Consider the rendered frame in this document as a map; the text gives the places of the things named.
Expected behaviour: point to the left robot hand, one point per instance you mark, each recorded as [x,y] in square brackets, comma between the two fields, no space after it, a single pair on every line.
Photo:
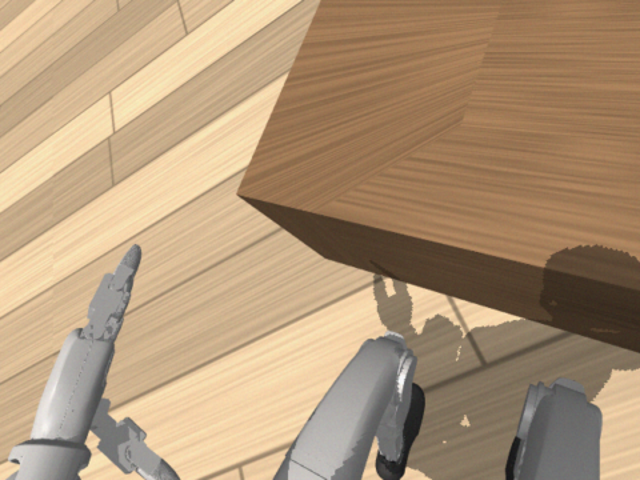
[72,403]

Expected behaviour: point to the right robot foot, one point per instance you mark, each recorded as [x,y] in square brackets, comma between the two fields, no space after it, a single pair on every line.
[512,458]

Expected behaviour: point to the left robot foot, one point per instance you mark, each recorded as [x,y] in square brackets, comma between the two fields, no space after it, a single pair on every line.
[391,470]

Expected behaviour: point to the left robot arm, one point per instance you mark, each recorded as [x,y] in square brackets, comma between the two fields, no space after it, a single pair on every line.
[43,459]

